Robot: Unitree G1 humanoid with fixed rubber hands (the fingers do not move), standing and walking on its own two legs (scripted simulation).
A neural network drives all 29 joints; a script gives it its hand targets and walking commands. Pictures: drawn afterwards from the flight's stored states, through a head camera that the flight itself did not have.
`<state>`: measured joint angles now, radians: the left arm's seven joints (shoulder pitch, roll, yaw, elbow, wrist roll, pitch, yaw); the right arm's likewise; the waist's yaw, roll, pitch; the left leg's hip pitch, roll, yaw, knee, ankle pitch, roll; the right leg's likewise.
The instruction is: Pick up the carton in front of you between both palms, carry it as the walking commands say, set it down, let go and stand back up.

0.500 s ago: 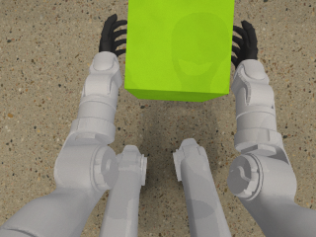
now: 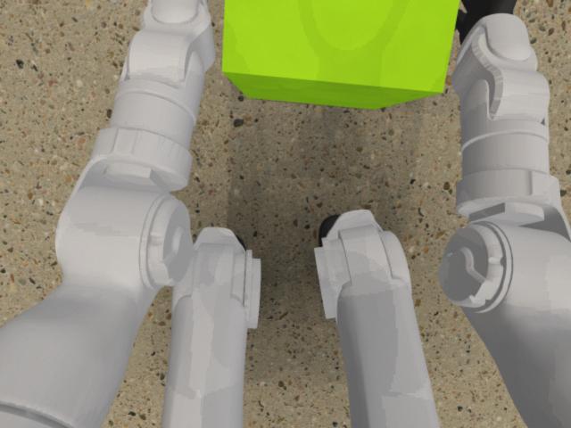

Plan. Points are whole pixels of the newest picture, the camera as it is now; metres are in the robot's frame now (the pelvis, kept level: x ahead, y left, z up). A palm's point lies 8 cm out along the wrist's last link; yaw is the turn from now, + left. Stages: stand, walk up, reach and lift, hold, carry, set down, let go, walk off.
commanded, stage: set down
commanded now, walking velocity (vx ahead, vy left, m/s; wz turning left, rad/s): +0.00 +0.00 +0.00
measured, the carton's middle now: (328, 10) +0.55 -0.10 -0.25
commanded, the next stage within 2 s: none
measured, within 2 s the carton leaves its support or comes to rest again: rests again in 0.40 s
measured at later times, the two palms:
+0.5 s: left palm out of the picture +0.56 +0.06 -0.19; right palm (466, 35) +0.49 -0.24 -0.19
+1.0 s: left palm out of the picture +0.57 +0.06 -0.20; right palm (467, 33) +0.49 -0.24 -0.20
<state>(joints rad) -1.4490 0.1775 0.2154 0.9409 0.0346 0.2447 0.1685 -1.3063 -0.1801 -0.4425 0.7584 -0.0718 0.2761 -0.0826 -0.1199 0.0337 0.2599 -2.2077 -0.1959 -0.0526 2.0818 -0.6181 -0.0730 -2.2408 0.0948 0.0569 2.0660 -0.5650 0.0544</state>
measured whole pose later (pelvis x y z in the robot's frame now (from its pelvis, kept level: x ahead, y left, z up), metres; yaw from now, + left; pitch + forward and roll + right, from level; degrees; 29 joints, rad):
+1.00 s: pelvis -0.01 +0.01 -0.03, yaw -2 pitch +34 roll -2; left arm -1.57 0.24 0.27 1.12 0.09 0.18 0.04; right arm -1.41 -0.23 -0.53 0.93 -0.16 0.21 0.08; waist -0.12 0.05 0.44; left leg -2.19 -0.16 -0.02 2.23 -0.63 -0.03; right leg -2.19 0.05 0.02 2.19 -0.58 0.05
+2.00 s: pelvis +0.00 +0.00 +0.08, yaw -3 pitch +46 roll +1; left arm -1.39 0.34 0.16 0.97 -0.05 0.23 0.10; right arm -1.26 -0.32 -0.33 0.87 0.09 0.20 -0.05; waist -0.11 0.04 0.05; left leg -2.05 -0.08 -0.02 1.79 -0.55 -0.02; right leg -2.09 0.03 0.01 1.76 -0.48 0.00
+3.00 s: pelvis +0.09 -0.02 +0.33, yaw -3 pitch +28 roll +1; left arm -0.34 0.14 0.17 0.61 0.08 0.06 0.04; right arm -0.28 -0.21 -0.16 0.59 -0.01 0.03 0.10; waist -0.07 0.00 -0.06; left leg -0.90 -0.04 -0.07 0.72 -0.30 -0.02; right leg -0.95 0.05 0.03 0.71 -0.25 -0.03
